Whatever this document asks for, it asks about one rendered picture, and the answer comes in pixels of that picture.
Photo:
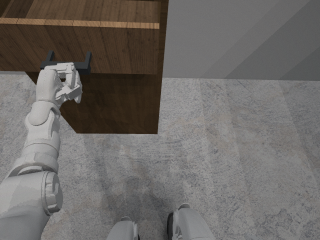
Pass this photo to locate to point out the drawer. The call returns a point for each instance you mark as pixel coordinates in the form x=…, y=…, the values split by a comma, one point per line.
x=122, y=35

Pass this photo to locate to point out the left robot upper arm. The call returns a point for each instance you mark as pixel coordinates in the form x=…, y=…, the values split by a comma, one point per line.
x=26, y=204

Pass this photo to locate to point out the left robot forearm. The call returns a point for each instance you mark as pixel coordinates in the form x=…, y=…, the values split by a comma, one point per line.
x=41, y=149

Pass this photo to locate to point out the handle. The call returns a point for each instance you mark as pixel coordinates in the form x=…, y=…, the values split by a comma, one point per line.
x=83, y=68

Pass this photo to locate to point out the left robot shin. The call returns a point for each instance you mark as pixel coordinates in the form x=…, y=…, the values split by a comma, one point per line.
x=126, y=218

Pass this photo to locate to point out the robot left hand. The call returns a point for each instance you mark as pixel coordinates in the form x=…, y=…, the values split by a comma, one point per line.
x=50, y=88

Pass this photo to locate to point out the robot left thigh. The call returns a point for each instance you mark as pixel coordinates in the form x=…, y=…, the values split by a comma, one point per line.
x=124, y=230

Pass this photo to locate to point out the cabinet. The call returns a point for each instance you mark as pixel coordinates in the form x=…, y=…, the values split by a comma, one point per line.
x=116, y=103

